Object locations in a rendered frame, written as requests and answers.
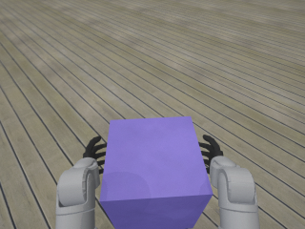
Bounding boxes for carton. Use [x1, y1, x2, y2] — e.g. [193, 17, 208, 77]
[99, 116, 214, 229]

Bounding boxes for left robot forearm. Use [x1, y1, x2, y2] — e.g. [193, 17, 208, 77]
[55, 157, 100, 229]

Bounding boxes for right robot forearm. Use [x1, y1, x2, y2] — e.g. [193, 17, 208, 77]
[210, 156, 260, 229]

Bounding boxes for robot right hand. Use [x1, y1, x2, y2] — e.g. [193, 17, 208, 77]
[198, 135, 224, 174]

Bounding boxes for robot left hand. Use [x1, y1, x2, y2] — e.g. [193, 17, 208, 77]
[83, 135, 108, 175]

